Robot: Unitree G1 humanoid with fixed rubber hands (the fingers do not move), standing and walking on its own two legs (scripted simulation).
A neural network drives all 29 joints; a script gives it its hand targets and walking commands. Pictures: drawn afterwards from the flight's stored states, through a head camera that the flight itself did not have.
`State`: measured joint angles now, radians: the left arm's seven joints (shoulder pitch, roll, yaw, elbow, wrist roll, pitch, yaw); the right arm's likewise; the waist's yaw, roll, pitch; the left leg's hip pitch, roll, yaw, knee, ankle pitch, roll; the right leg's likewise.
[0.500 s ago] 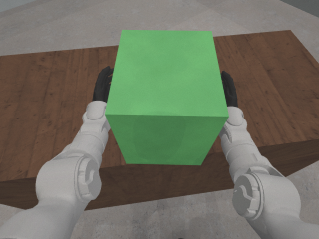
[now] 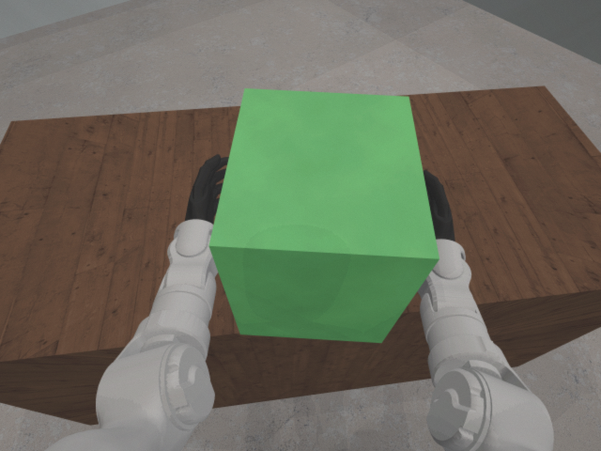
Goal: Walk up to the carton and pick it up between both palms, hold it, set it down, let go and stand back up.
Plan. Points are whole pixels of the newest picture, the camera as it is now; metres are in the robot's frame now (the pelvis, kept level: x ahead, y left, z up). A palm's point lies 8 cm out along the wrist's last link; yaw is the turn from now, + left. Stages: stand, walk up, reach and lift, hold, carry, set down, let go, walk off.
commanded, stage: reach and lift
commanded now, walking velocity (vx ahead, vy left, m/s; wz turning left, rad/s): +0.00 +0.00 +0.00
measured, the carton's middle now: (318, 224) +0.43 +0.02 +0.01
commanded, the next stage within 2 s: none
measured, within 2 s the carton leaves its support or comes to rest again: leaves its support in 1.26 s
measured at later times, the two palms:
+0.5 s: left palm (202, 213) +0.41 +0.18 +0.05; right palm (435, 230) +0.41 -0.14 +0.05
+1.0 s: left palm (199, 217) +0.40 +0.18 +0.05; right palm (433, 232) +0.41 -0.14 +0.05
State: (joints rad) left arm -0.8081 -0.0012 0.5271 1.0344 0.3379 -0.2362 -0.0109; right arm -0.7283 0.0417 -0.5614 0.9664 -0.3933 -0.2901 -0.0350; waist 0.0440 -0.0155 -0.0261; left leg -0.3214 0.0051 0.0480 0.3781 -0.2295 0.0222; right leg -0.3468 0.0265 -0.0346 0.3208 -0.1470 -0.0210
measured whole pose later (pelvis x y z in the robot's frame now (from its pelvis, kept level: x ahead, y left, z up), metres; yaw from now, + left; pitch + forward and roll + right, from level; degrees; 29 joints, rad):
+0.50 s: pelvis +0.00 +0.00 +0.00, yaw +0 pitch +9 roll -1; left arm -0.77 -0.03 0.51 0.94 0.36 -0.19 -0.01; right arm -0.70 0.04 -0.55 0.94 -0.38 -0.29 -0.02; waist 0.04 -0.02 -0.02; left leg -0.30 0.01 0.06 0.37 -0.23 0.03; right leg -0.32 0.02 -0.04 0.30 -0.14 -0.02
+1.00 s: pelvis +0.00 +0.00 +0.00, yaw +1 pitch +10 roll -1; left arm -0.74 -0.02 0.43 0.93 0.29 -0.17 0.02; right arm -0.68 0.01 -0.46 0.97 -0.31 -0.31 -0.06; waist 0.03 -0.01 -0.04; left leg -0.32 0.01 0.05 0.37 -0.23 0.03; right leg -0.32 0.02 -0.07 0.28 -0.14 -0.02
